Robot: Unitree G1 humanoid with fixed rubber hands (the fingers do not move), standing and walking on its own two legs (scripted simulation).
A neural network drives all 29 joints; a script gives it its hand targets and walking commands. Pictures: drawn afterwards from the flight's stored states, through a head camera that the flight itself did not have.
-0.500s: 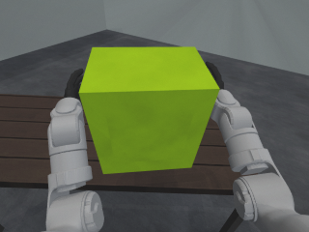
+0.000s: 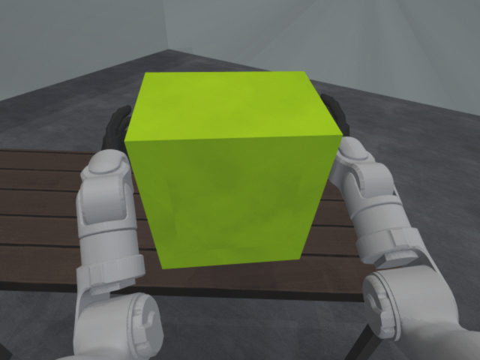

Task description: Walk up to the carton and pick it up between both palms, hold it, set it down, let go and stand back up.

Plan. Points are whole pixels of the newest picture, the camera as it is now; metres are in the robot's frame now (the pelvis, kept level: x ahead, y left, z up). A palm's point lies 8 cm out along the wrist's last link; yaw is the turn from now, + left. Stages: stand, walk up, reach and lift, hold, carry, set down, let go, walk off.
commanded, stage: hold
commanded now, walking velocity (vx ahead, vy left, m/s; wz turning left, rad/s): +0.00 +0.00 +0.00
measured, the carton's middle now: (229, 174) +0.37 +0.01 +0.18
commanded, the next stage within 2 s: none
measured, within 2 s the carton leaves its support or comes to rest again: neither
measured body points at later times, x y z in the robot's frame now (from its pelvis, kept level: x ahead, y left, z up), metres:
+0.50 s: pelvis +0.00 +0.00 +0.00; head -0.06 +0.03 +0.44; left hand +0.37 +0.19 +0.22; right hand +0.38 -0.16 +0.24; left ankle +0.02 +0.13 -0.75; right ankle +0.01 -0.11 -0.75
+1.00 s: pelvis +0.00 +0.00 +0.00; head -0.07 +0.03 +0.44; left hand +0.37 +0.19 +0.23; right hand +0.38 -0.16 +0.24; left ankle +0.02 +0.13 -0.75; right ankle +0.01 -0.11 -0.75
